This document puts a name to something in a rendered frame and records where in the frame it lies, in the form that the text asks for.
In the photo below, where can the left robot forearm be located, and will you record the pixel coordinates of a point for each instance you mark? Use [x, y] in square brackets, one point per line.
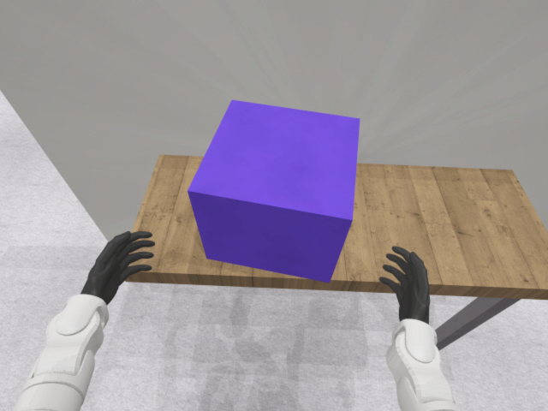
[61, 375]

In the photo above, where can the table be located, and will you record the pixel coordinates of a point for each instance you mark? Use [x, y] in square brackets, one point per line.
[475, 230]

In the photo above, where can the right robot forearm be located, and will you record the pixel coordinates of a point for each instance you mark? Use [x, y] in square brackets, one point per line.
[415, 363]

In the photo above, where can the left robot hand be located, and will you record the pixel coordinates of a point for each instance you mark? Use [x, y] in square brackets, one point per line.
[111, 267]

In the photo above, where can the right robot hand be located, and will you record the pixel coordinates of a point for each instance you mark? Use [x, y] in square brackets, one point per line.
[413, 294]

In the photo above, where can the carton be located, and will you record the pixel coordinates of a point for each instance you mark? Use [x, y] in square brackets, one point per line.
[275, 189]

